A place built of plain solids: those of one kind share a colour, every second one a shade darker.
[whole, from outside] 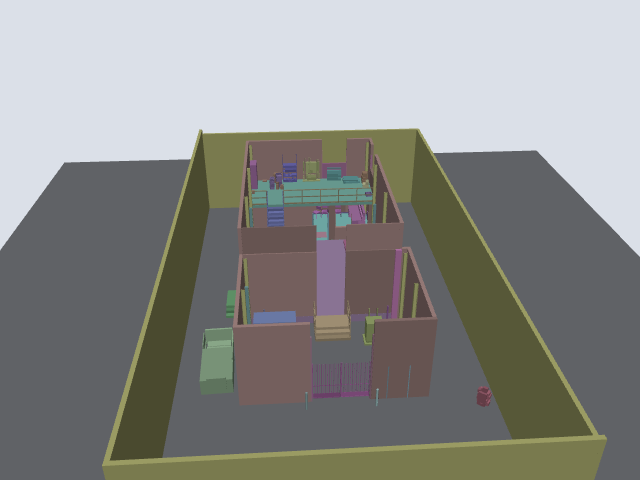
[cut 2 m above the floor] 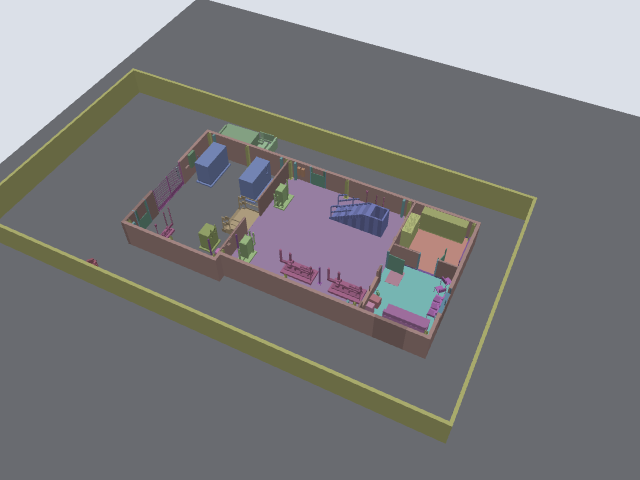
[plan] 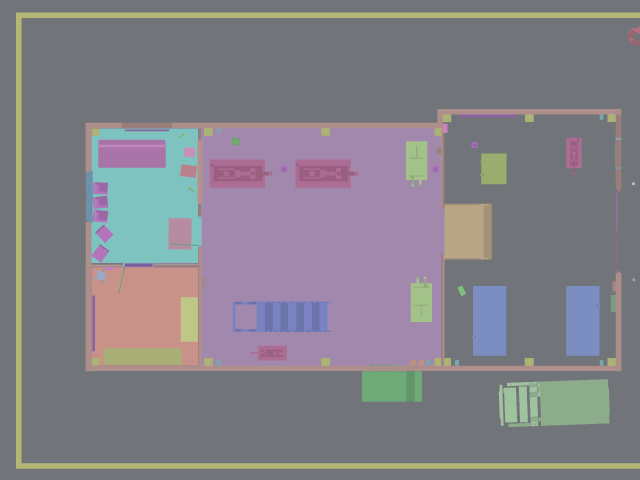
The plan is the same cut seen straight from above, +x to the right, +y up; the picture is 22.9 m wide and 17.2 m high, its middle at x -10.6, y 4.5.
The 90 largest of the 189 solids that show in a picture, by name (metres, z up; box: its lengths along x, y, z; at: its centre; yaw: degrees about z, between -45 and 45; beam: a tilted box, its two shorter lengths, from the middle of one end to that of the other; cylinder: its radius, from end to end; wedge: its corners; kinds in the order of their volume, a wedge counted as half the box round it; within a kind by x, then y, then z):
{
 "yard_bound_1": {"box": [0.2, 16.36, 6.16], "at": [-21.4, 4.48, 3.03]},
 "yard_bound_2": {"box": [30.54, 0.2, 6.46], "at": [-6.22, -3.6, 3.18]},
 "yard_bound_3": {"box": [30.54, 0.2, 6.16], "at": [-6.22, 12.56, 3.03]},
 "yard_bound_4": {"box": [0.2, 16.36, 6.46], "at": [8.95, 4.48, 3.18]},
 "wall_1": {"box": [0.2, 3.8, 6.46], "at": [-18.9, 1.7, 3.18]},
 "wall_2": {"box": [0.2, 1.56, 6.46], "at": [-18.9, 4.38, 3.18]},
 "wall_3": {"box": [0.2, 1.81, 1.56], "at": [-18.9, 6.05, 0.73]},
 "wall_4": {"box": [0.2, 1.76, 6.46], "at": [-18.9, 7.83, 3.18]},
 "wall_5": {"box": [1.31, 0.2, 6.46], "at": [-18.35, 8.6, 3.18]},
 "wall_6": {"box": [1.16, 0.06, 3.26], "at": [-18.22, 3.57, 1.58]},
 "wall_7": {"box": [1.16, 0.06, 3.26], "at": [-18.22, 3.63, 1.58]},
 "wall_8": {"box": [4.1, 0.2, 6.46], "at": [-16.95, -0.1, 3.18]},
 "wall_9": {"box": [1.81, 0.2, 4.66], "at": [-16.8, 8.6, 2.28]},
 "wall_10": {"box": [1.66, 0.06, 3.26], "at": [-15.73, 3.57, 1.58]},
 "wall_11": {"box": [1.66, 0.06, 3.26], "at": [-15.73, 3.63, 1.58]},
 "wall_12": {"box": [1.01, 0.2, 6.46], "at": [-15.4, 8.6, 3.18]},
 "wall_13": {"box": [0.06, 3.6, 3.26], "at": [-14.93, 1.8, 1.58]},
 "wall_14": {"box": [0.06, 2.31, 0.97], "at": [-14.93, 6.95, 0.97]},
 "wall_15": {"box": [0.06, 3.66, 3.38], "at": [-14.87, 1.83, 1.64]},
 "wall_16": {"box": [0.06, 0.72, 2.84], "at": [-14.87, 3.9, 1.91]},
 "wall_17": {"box": [0.06, 0.47, 2.84], "at": [-14.87, 5.57, 1.91]},
 "wall_18": {"box": [0.06, 2.31, 0.97], "at": [-14.87, 6.95, 0.97]},
 "wall_19": {"box": [0.06, 0.41, 2.84], "at": [-14.87, 8.3, 1.91]},
 "wall_20": {"box": [8.7, 0.2, 6.46], "at": [-10.55, -0.1, 3.18]},
 "wall_21": {"box": [8.7, 0.2, 6.46], "at": [-10.55, 8.6, 3.18]},
 "wall_22": {"box": [0.2, 0.7, 4.85], "at": [-6.3, 8.85, 2.38]},
 "wall_23": {"box": [0.06, 4.0, 6.46], "at": [-6.23, 2.0, 3.18]},
 "wall_24": {"box": [0.06, 2.9, 6.46], "at": [-6.23, 7.05, 3.18]},
 "wall_25": {"box": [0.06, 4.0, 4.85], "at": [-6.17, 2.0, 2.38]},
 "wall_26": {"box": [0.06, 2.96, 4.85], "at": [-6.17, 7.08, 2.38]},
 "wall_27": {"box": [6.6, 0.2, 4.85], "at": [-3.1, 9.1, 2.38]},
 "wall_28": {"box": [6.4, 0.2, 4.85], "at": [-3.0, -0.1, 2.38]},
 "wall_29": {"box": [0.2, 3.51, 4.85], "at": [0.1, 1.55, 2.38]},
 "wall_30": {"box": [0.2, 2.91, 4.85], "at": [0.1, 7.75, 2.38]},
 "raised_floor_pumps_1": {"box": [8.83, 8.63, 0.56], "at": [-10.55, 4.25, 0.23]},
 "raised_floor_pumps_2": {"box": [0.07, 1.69, 0.56], "at": [-6.17, 4.8, 0.23]},
 "raised_floor_control_1": {"box": [4.03, 5.03, 0.56], "at": [-16.85, 6.05, 0.23]},
 "raised_floor_switch_1": {"box": [4.03, 3.73, 0.56], "at": [-16.85, 1.8, 0.23]},
 "screw_compressor_1": {"box": [1.2, 2.5, 0.15], "at": [-4.52, 1.6, 0.03]},
 "screw_compressor_2": {"box": [1.0, 2.3, 1.55], "at": [-4.52, 1.6, 0.97]},
 "screw_compressor_3": {"box": [1.2, 2.5, 0.15], "at": [-1.18, 1.6, 0.03]},
 "screw_compressor_4": {"box": [1.0, 2.3, 1.55], "at": [-1.18, 1.6, 0.97]},
 "row_1": {"box": [2.8, 0.6, 2.1], "at": [-16.95, 0.32, 1.66]},
 "row_2": {"box": [0.48, 1.48, 2.04], "at": [-15.28, 1.65, 1.63]},
 "row_3": {"box": [0.6, 1.6, 2.1], "at": [-15.28, 1.65, 1.66]},
 "raised_floor_deck_1": {"box": [4.02, 8.56, 0.2], "at": [-16.82, 4.25, 3.31]},
 "beyond_storage_tank_1": {"box": [0.13, 0.95, 0.75], "at": [-4.12, -1.41, 1.04], "yaw": 2.1},
 "beyond_storage_tank_2": {"box": [0.1, 1.47, 0.92], "at": [-4.09, -1.42, 0.98], "yaw": 2.1},
 "beyond_storage_tank_3": {"box": [0.43, 1.25, 0.31], "at": [-3.77, -1.41, 0.57], "yaw": 2.1},
 "beyond_storage_tank_4": {"box": [0.28, 1.29, 0.83], "at": [-3.31, -1.39, 0.36], "yaw": 2.1},
 "beyond_storage_tank_5": {"box": [2.45, 1.59, 0.88], "at": [-1.48, -1.32, 0.85], "yaw": 2.1},
 "beyond_storage_tank_6": {"box": [0.12, 0.95, 0.75], "at": [-0.29, -1.27, 1.04], "yaw": 2.1},
 "door_landing_1": {"box": [1.1, 2.0, 0.56], "at": [-5.59, 4.8, 0.23]},
 "door_landing_2": {"box": [0.32, 2.0, 0.39], "at": [-4.9, 4.8, 0.14]},
 "door_landing_3": {"box": [0.32, 2.0, 0.22], "at": [-4.6, 4.8, 0.06]},
 "pump_unit_1": {"box": [1.99, 1.02, 0.2], "at": [-13.56, 6.88, 0.56]},
 "pump_unit_2": {"box": [1.75, 0.54, 0.15], "at": [-13.54, 6.88, 0.65]},
 "pump_unit_3": {"box": [1.04, 0.53, 0.2], "at": [-12.31, 0.44, 0.56]},
 "pump_unit_4": {"box": [1.99, 1.02, 0.2], "at": [-10.49, 6.88, 0.56]},
 "pump_unit_5": {"box": [1.75, 0.54, 0.15], "at": [-10.47, 6.88, 0.65]},
 "pump_unit_6": {"box": [0.56, 1.09, 0.2], "at": [-1.5, 7.62, 0.05]},
 "plate_exchanger_1": {"box": [0.42, 0.6, 1.56], "at": [-7.14, 7.12, 1.58]},
 "plate_exchanger_2": {"box": [0.76, 1.39, 0.15], "at": [-7.14, 7.34, 0.54]},
 "plate_exchanger_3": {"box": [0.76, 1.39, 0.15], "at": [-6.97, 2.25, 0.54]},
 "plate_exchanger_4": {"box": [0.42, 0.6, 1.56], "at": [-6.97, 2.48, 1.58]},
 "yard_step_1": {"box": [1.6, 1.1, 0.5], "at": [-8.3, -0.75, 0.24]},
 "yard_step_2": {"box": [0.28, 1.1, 0.33], "at": [-7.36, -0.75, 0.16]},
 "cabinet_dryer_1": {"box": [0.9, 1.1, 0.15], "at": [-4.37, 7.05, 0.03]},
 "cabinet_dryer_2": {"box": [0.7, 0.9, 1.2], "at": [-4.37, 7.05, 0.8]},
 "cupboard_steel_1": {"box": [0.92, 0.45, 1.88], "at": [-17.78, 0.28, 4.3]},
 "control_desk_1": {"box": [2.42, 0.9, 0.03], "at": [-17.34, 7.54, 1.26]},
 "control_desk_2": {"box": [2.4, 0.27, 0.3], "at": [-17.34, 7.96, 1.43]},
 "control_desk_3": {"box": [2.4, 0.18, 0.29], "at": [-17.34, 8.0, 1.73]},
 "downpipe_1": {"box": [0.14, 0.2, 3.05], "at": [-14.23, 0.1, 2.0]},
 "downpipe_2": {"box": [0.13, 0.18, 3.05], "at": [-14.23, 8.4, 2.0]},
 "downpipe_3": {"box": [0.14, 0.2, 3.05], "at": [-6.71, 0.1, 2.0]},
 "downpipe_4": {"box": [0.14, 0.2, 3.05], "at": [-5.69, 0.1, 1.49]},
 "pier_1": {"box": [0.17, 0.34, 4.85], "at": [-6.12, 8.5, 2.38]},
 "stair_openriser_grating_1": {"box": [0.1, 1.0, 2.02], "at": [-13.68, 1.75, 1.47]},
 "stair_openriser_grating_2": {"box": [0.3, 1.1, 0.22], "at": [-10.48, 1.75, 0.57]},
 "wall_over_deck_1": {"box": [0.1, 1.86, 1.21], "at": [-18.86, 6.05, 4.0]},
 "radiator_1": {"box": [0.1, 2.0, 0.6], "at": [-18.71, 1.51, 0.96]},
 "radiator_2": {"box": [2.02, 0.1, 0.49], "at": [-4.58, 8.95, 0.2]},
 "folded_cartons_1": {"box": [0.69, 1.06, 0.29], "at": [-18.25, 7.19, 3.51], "yaw": -3.8},
 "shelving_bay_1": {"box": [0.49, 1.0, 0.17], "at": [-18.5, 2.83, 4.65]},
 "shelving_bay_2": {"box": [0.47, 0.81, 0.19], "at": [-18.49, 2.88, 4.32]},
 "pedestal_1": {"box": [0.56, 0.42, 0.65], "at": [-15.31, 6.97, 0.78], "yaw": -6.5},
 "distribution_board_1": {"box": [0.18, 0.6, 1.1], "at": [-0.09, 2.23, 1.4]},
 "archive_boxes_1": {"box": [0.4, 0.34, 0.85], "at": [-15.27, 7.64, 0.89], "yaw": -4.6},
 "guards_leaning_1": {"box": [0.18, 0.75, 0.84], "at": [-18.59, 4.36, 4.42]}
}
